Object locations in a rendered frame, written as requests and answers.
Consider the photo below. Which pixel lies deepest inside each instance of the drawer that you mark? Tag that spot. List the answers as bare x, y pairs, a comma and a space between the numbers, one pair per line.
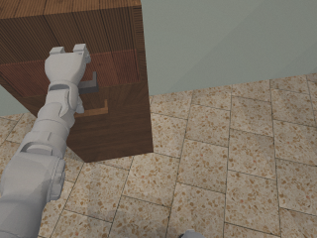
117, 67

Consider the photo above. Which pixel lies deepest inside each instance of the robot left upper arm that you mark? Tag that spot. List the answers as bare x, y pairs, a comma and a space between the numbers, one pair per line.
32, 181

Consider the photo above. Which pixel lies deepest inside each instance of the cabinet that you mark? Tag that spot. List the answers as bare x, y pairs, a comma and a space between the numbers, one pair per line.
29, 29

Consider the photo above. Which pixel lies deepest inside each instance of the robot left hand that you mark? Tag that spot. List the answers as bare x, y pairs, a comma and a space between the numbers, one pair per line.
62, 66

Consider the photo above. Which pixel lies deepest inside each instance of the robot left forearm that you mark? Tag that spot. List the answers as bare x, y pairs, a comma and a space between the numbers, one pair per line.
51, 129

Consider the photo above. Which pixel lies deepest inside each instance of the robot right shin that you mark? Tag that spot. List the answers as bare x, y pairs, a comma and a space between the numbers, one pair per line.
188, 231

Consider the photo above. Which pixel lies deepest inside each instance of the handle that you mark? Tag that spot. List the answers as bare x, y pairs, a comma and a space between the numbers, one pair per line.
89, 86
92, 114

